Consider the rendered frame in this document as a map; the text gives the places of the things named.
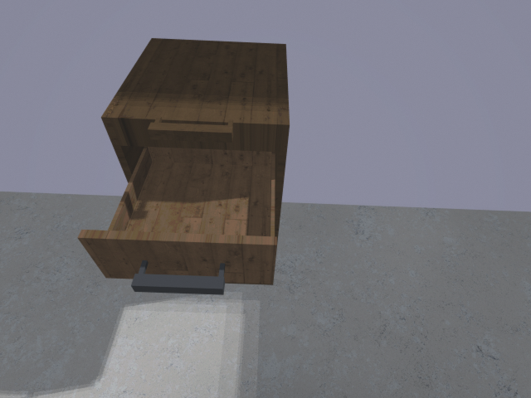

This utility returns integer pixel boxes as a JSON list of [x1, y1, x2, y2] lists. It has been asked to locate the drawer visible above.
[[77, 147, 277, 284]]

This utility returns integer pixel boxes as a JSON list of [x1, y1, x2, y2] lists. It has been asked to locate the handle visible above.
[[131, 260, 225, 295], [148, 122, 233, 143]]

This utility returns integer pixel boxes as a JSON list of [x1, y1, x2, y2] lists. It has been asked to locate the cabinet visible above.
[[101, 38, 290, 285]]

